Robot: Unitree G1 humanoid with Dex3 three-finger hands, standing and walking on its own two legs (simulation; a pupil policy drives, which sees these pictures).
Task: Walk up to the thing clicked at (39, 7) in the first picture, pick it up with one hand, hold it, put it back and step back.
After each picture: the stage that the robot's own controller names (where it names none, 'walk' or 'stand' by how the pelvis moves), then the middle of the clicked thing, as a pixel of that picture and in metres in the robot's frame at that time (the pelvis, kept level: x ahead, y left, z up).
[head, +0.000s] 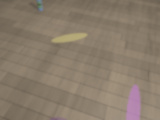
stand; (39, 2) +2.21 +0.59 -0.66
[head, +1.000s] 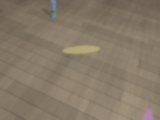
walk; (53, 9) +2.12 +0.29 -0.63
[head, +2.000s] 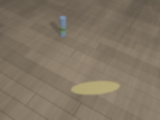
walk; (62, 26) +1.52 +0.15 -0.65
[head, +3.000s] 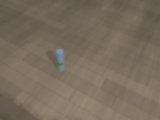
walk; (60, 60) +1.04 +0.16 -0.65
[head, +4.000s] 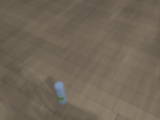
walk; (61, 93) +0.66 +0.18 -0.63
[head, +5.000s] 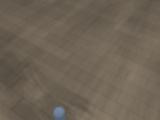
stand; (60, 118) +0.45 +0.14 -0.63
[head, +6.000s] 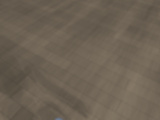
stand; out of the picture +0.42 +0.13 -0.66
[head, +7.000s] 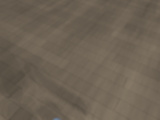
stand; out of the picture +0.41 +0.15 -0.66
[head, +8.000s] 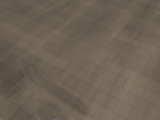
stand; out of the picture +0.40 +0.15 -0.66
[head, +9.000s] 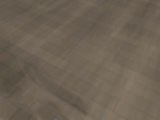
stand; out of the picture +0.40 +0.15 -0.66
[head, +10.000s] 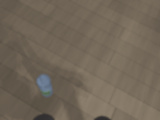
go down; (45, 86) +0.44 +0.16 -0.48
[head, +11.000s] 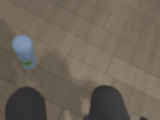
go down; (26, 54) +0.48 +0.20 -0.28
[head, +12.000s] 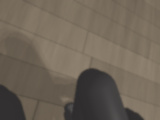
close in; out of the picture +0.46 +0.25 -0.18
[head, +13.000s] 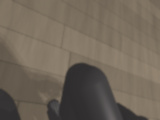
close; out of the picture +0.45 +0.27 -0.16
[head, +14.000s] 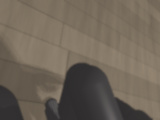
lift; out of the picture +0.41 +0.25 -0.16
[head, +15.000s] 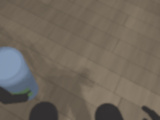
lift; (19, 80) +0.32 +0.18 +0.03
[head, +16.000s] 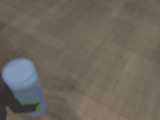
hold; (29, 92) +0.30 +0.16 +0.04
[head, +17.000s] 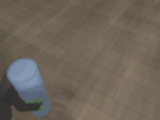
hold; (33, 92) +0.30 +0.15 +0.04
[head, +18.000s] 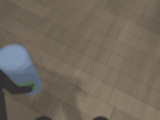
crouch; (24, 75) +0.37 +0.16 -0.02
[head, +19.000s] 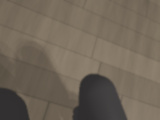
lower; out of the picture +0.48 +0.23 -0.06
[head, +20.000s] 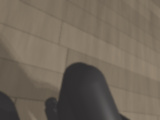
lower; out of the picture +0.44 +0.28 -0.17
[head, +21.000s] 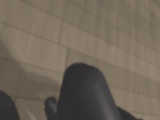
lower; out of the picture +0.43 +0.28 -0.17
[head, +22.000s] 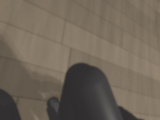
lower; out of the picture +0.43 +0.28 -0.17
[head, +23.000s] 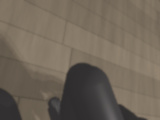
lower; out of the picture +0.42 +0.28 -0.17
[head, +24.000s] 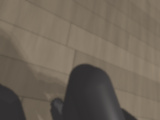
open; out of the picture +0.43 +0.25 -0.17
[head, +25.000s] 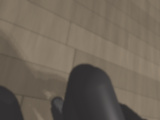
stand; out of the picture +0.43 +0.26 -0.17
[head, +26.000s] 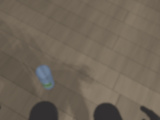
walk; (46, 78) +0.44 +0.17 -0.41
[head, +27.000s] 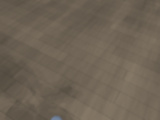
stand; out of the picture +0.39 +0.13 -0.59
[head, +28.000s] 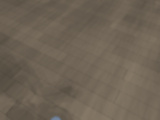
stand; out of the picture +0.39 +0.14 -0.60
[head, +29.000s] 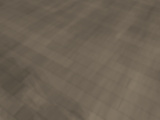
stand; out of the picture +0.41 +0.11 -0.65
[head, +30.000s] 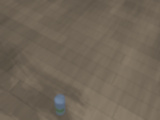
walk; (60, 105) +0.47 +0.09 -0.63
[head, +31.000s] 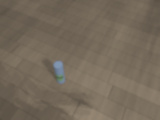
walk; (59, 73) +0.73 +0.17 -0.62
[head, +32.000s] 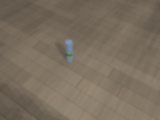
stand; (69, 51) +1.08 +0.11 -0.63
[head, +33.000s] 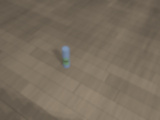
stand; (66, 57) +1.07 +0.13 -0.65
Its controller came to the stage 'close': yes
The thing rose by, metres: 0.69
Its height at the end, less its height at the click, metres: +0.00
